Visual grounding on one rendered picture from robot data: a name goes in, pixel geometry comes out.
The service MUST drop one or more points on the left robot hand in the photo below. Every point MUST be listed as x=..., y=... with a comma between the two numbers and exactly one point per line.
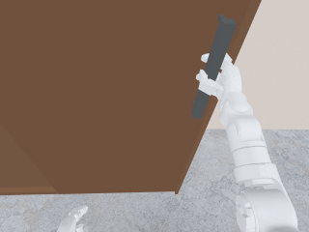
x=69, y=223

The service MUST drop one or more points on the right robot hand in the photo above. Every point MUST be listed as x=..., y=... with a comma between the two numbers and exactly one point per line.
x=229, y=80

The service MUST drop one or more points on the wardrobe door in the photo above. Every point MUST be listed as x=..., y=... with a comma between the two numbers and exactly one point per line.
x=16, y=169
x=98, y=93

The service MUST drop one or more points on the robot right forearm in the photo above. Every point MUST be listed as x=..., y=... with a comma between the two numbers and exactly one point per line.
x=253, y=166

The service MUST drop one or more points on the handle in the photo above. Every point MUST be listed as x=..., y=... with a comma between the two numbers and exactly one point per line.
x=223, y=36

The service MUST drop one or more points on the robot right upper arm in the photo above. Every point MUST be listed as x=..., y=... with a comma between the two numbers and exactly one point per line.
x=265, y=210

